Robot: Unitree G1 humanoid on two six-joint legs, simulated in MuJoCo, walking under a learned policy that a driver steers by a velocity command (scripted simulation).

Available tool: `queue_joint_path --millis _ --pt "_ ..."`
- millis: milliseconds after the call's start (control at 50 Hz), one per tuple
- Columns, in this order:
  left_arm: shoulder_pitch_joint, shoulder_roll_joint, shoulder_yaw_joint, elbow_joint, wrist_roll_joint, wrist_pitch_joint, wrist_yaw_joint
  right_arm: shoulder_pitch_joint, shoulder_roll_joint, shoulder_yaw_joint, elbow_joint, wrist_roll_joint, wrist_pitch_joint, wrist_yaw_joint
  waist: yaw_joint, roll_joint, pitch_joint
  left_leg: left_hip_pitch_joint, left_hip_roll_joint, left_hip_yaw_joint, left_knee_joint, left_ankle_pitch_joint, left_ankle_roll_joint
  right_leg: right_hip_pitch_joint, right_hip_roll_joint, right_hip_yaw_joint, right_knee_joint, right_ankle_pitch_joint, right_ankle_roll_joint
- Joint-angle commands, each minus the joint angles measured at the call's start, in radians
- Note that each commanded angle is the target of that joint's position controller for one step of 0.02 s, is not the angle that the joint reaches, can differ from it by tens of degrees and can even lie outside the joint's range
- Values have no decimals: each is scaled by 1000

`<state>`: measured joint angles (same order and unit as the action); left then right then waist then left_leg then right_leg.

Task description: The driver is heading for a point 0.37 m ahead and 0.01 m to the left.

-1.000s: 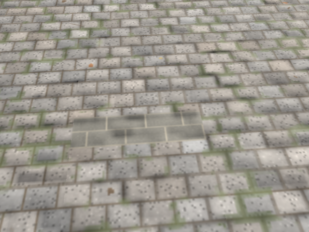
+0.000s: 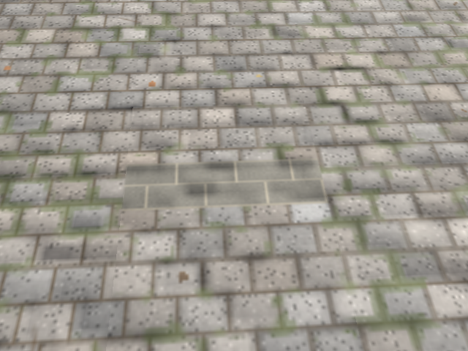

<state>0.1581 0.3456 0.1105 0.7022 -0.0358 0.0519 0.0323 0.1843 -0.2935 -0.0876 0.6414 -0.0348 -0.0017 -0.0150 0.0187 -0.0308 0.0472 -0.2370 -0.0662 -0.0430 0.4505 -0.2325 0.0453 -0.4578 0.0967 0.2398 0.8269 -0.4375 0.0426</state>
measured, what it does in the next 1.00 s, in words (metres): steps on the spot: right foot, then left foot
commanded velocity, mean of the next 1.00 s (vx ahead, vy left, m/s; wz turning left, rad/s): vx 0.12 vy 0.00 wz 0.14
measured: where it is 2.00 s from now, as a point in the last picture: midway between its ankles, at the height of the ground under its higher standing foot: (167, 347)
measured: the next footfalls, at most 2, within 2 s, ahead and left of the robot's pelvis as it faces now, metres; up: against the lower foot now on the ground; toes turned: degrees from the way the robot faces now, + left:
right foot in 0.38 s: +0.00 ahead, -0.17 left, +0.00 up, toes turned -15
left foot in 0.94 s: +0.01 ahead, +0.09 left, +0.00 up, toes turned +18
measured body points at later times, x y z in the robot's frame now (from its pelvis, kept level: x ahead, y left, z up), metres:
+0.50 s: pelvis -0.01 -0.06 +0.00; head +0.02 -0.09 +0.45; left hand +0.24 +0.13 -0.08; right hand +0.01 -0.36 -0.13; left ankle -0.02 +0.09 -0.69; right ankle -0.04 -0.16 -0.74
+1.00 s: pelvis +0.05 +0.01 -0.02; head +0.07 +0.05 +0.43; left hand +0.12 +0.33 -0.13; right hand +0.23 -0.26 -0.09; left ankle -0.02 +0.08 -0.74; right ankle -0.02 -0.16 -0.67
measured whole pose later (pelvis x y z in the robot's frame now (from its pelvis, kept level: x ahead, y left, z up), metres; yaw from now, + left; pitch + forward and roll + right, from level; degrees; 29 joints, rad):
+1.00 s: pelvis +0.05 +0.01 -0.02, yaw +13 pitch +1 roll -2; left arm 0.16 0.36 0.12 0.74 -0.03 -0.05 -0.03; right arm 0.27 -0.33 -0.09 0.64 0.04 0.00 0.04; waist -0.01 -0.04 0.03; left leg -0.26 0.03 0.09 0.67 -0.44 0.08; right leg -0.33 -0.12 -0.11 1.04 -0.49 0.02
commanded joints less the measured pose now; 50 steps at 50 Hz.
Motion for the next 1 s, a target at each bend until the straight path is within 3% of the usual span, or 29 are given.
queue_joint_path --millis 20,40,80,160,260,320,340,360,380,400,420,440,460,480,500,520,580,640,720,740,780,840,880,900,920,940,960,980,1000 --pt "88 151 51 -26 11 2 7 -148 -99 -18 -123 1 -28 -18 47 119 -46 63 315 -233 -193 84 110 -150 -86 -59 338 31 27" --pt "94 128 45 -29 11 9 3 -148 -92 -13 -118 13 -27 -26 38 138 -31 68 296 -167 -183 149 111 -174 -102 -82 394 72 42" --pt "41 104 31 -70 5 8 -6 -97 -92 -9 -107 9 -23 -37 -1 152 -20 96 282 -77 -185 226 137 -213 -137 -149 396 116 70" --pt "-60 61 4 -144 8 -1 -29 17 -137 -25 -73 5 -4 -38 -78 146 -56 244 344 -53 -170 347 196 -252 -185 -188 251 88 105" --pt "-50 35 -14 -159 22 4 -36 -24 -187 -43 -61 32 1 4 -54 153 -104 206 366 25 -129 503 208 -48 -154 -248 28 29 67" --pt "-52 31 -17 -158 22 11 -38 -12 -189 -41 -31 60 -6 18 -48 191 -119 201 366 22 -71 531 187 76 -114 -266 -174 56 22" --pt "-18 17 -20 -141 25 10 -38 -25 -169 -29 -20 70 -7 20 -18 183 -127 174 348 26 -34 519 163 171 -102 -267 -329 149 -9" --pt "33 14 -22 -114 33 7 -37 -13 -115 -4 4 78 -13 23 14 152 -138 92 316 44 -1 454 107 342 -105 -255 -540 340 -45" --pt "89 51 -21 -96 45 3 -26 38 -41 30 20 48 -27 34 2 59 -212 -41 257 78 42 250 15 585 -212 -136 -530 607 -67" --pt "97 119 -18 -110 65 2 -10 74 6 56 9 -7 -35 51 -32 -185 -256 -232 180 119 195 -329 -75 734 -445 41 -386 1086 -164" --pt "43 81 -24 -106 78 -12 -14 47 -64 31 12 23 -23 41 5 -155 -261 -206 162 41 311 -445 -117 532 -497 26 -415 907 -318" --pt "-7 97 -15 -113 75 -27 -20 5 -154 5 6 55 -11 31 11 -118 -184 -234 150 35 444 -429 -128 471 -446 -21 -447 805 -329" --pt "-35 125 -2 -100 64 -34 -15 7 -184 -15 10 69 0 21 8 -142 -137 -306 133 36 560 -392 -131 447 -417 -63 -466 749 -309" --pt "-54 121 -3 -102 56 -40 -10 41 -190 -26 34 70 18 7 0 -137 -115 -322 133 9 640 -356 -137 410 -406 -105 -482 702 -289" --pt "-89 96 -10 -99 50 -44 -6 75 -181 -30 42 65 36 -4 -22 -133 -87 -314 126 0 702 -307 -148 353 -400 -146 -498 698 -281" --pt "-107 64 -20 -101 54 -46 0 96 -167 -32 47 66 47 -12 -35 -128 -77 -314 118 9 756 -264 -158 325 -393 -184 -514 672 -276" --pt "-122 12 -32 -91 62 -44 17 74 -122 -27 15 66 64 -21 -30 -116 -57 -363 144 32 737 -161 -179 338 -392 -258 -545 542 -266" --pt "-99 35 -21 -75 64 -39 25 25 -80 -12 -38 57 64 -2 -5 -90 -69 -367 178 49 590 -125 -177 404 -420 -288 -541 521 -272" --pt "-103 96 5 -70 53 -39 5 9 -70 -5 -94 53 69 29 -4 -81 -80 -283 191 98 442 -149 -136 398 -463 -339 -526 590 -276" --pt "-76 116 16 -66 42 -45 -6 9 -77 -6 -100 59 74 34 9 -74 -102 -260 191 114 426 -159 -119 403 -479 -335 -556 434 -270" --pt "-44 146 29 -53 16 -67 -24 -12 -94 -10 -123 70 75 45 14 -86 -83 -263 205 117 401 -206 -73 406 -515 -281 -642 15 -250" --pt "-44 161 37 -36 -2 -88 -41 -32 -103 -14 -126 74 65 55 -6 -58 -21 -273 210 135 327 -275 -6 440 -533 -275 -690 -157 -213" --pt "-63 163 40 -28 -13 -89 -55 4 -93 -14 -98 75 62 57 -43 -26 -12 -175 189 183 229 -249 35 423 -501 -352 -647 -136 -184" --pt "-97 154 38 -27 -17 -88 -58 76 -91 -18 -60 75 60 55 -87 -2 -27 -45 149 235 154 -194 56 365 -456 -423 -568 -111 -160" --pt "-139 124 29 -32 -11 -89 -57 211 -119 -36 1 75 55 46 -157 48 -56 142 82 278 87 -155 86 271 -381 -509 -381 15 -127" --pt "-198 60 7 -59 5 -97 -57 443 -202 -75 77 80 47 34 -260 201 -86 415 110 113 53 -186 159 21 -295 -576 57 179 -73" --pt "-270 -14 -17 -162 22 -127 -51 452 -351 -99 53 78 13 40 -216 457 -5 525 324 -536 -135 -296 330 -482 -93 -459 447 -188 1" --pt "-319 50 -16 -189 7 -163 -63 351 -257 -63 -12 71 -39 58 -197 257 -32 531 427 -731 -269 -407 384 -639 -95 -211 538 -144 -17" --pt "-305 77 -14 -195 -14 -186 -79 300 -210 -43 -25 68 -62 58 -153 208 1 500 442 -653 -277 -350 358 -655 -136 -184 499 -56 -42"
